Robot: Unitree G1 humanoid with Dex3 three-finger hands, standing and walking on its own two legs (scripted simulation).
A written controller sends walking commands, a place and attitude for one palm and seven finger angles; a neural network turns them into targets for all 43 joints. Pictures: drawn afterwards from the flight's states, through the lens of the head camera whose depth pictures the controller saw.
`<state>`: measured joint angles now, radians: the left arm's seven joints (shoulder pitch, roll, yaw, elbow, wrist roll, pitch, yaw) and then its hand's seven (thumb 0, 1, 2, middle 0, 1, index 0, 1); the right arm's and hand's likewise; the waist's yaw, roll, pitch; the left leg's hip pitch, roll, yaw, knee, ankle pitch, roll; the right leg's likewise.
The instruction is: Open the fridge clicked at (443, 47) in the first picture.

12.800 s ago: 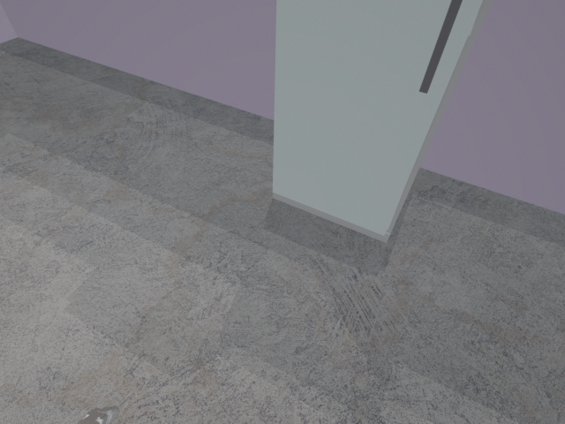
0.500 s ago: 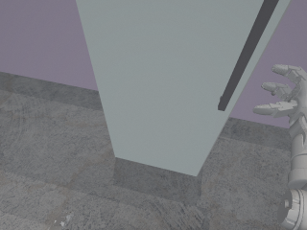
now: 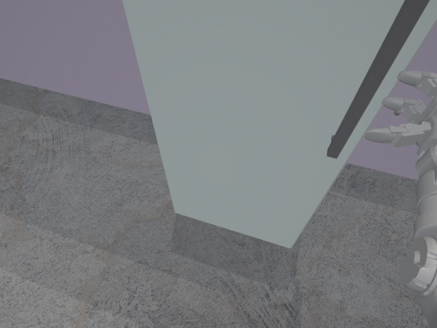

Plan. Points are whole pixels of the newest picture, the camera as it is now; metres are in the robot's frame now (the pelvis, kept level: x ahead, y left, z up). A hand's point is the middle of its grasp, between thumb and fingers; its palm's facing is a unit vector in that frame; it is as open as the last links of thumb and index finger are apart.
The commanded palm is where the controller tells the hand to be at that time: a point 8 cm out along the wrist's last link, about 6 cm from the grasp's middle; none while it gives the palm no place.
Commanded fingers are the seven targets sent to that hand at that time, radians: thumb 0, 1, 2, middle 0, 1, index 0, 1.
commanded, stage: move the hooked fingers beside the handle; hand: right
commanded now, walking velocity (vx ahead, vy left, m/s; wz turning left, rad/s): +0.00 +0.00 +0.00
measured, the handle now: (371, 75) +0.53 -0.18 +0.21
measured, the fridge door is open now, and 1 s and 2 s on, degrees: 0 0 0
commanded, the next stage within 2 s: feel for the door with the fingertips in 0.62 s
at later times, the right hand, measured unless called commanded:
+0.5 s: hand (402, 120) +0.45 -0.23 +0.18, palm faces +0.16 +0.99 +0.01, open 14.0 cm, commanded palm +0.42 -0.28 +0.17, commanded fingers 0.00 0.50 -0.30 0.30 1.20 0.30 1.20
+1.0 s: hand (385, 120) +0.45 -0.21 +0.17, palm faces +0.14 +0.99 +0.02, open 14.0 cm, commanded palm +0.42 -0.25 +0.17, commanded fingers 0.00 0.50 -0.30 0.30 1.20 0.30 1.20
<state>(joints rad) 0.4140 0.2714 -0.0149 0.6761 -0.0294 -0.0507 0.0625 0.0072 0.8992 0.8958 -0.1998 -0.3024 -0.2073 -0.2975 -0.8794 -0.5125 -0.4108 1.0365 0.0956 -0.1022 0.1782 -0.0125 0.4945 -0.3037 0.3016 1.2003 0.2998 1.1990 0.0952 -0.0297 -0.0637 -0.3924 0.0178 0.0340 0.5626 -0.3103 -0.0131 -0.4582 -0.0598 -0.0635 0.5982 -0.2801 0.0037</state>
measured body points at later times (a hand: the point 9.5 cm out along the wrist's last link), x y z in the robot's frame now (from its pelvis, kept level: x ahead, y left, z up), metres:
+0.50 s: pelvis +0.00 +0.00 +0.00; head +0.03 +0.00 +0.45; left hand +0.09 +0.27 -0.11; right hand +0.44 -0.28 +0.18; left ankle -0.02 +0.13 -0.73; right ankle +0.01 -0.12 -0.73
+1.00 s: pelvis -0.01 +0.01 +0.00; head +0.02 +0.01 +0.45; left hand +0.05 +0.27 -0.12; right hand +0.44 -0.26 +0.17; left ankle -0.02 +0.13 -0.73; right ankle +0.01 -0.12 -0.73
